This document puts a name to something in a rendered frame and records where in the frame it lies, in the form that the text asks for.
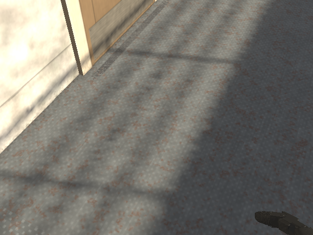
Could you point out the right robot hand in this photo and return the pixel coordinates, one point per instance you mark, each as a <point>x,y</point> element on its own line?
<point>286,222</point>

